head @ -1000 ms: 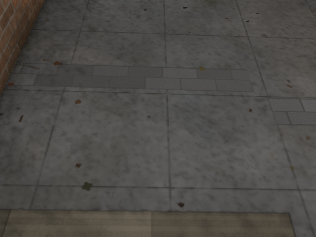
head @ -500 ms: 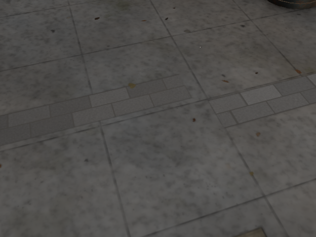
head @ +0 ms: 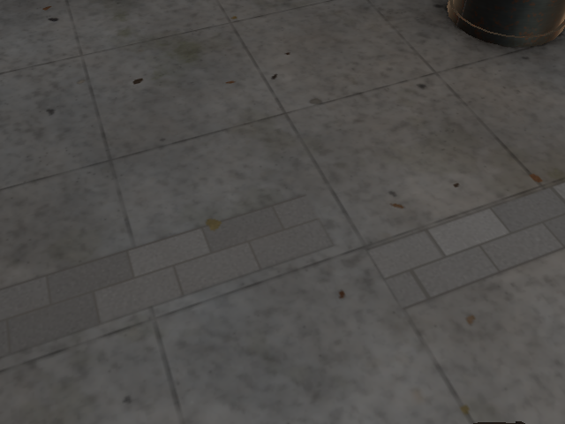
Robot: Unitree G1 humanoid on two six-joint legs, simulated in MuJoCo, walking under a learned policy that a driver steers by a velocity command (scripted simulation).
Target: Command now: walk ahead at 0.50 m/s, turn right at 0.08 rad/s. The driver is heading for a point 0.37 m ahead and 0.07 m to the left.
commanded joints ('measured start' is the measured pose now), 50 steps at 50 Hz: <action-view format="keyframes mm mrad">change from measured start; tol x32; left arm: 1 103 44 9 -80 -38 -16 -11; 18 -398 15 -18 -201 -2 24 -40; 50 -157 32 -9 31 -12 61 -3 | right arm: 1 439 -288 -86 68 -29 -7 -18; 50 317 -28 16 286 21 40 -47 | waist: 1 -133 260 -337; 14 -61 47 40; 26 -24 -206 -340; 50 -27 31 19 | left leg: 1 766 462 -760 -167 -67 257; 6 292 252 -350 -350 -23 125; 23 461 194 -123 -107 680 29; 27 111 -38 -115 576 -563 -61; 50 118 124 -197 -252 -274 -61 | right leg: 1 -602 23 -42 884 -59 26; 23 -444 -104 -111 74 404 46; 27 103 -553 325 63 1439 -247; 41 -520 -296 103 -260 -53 -14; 50 -272 -204 25 -124 225 58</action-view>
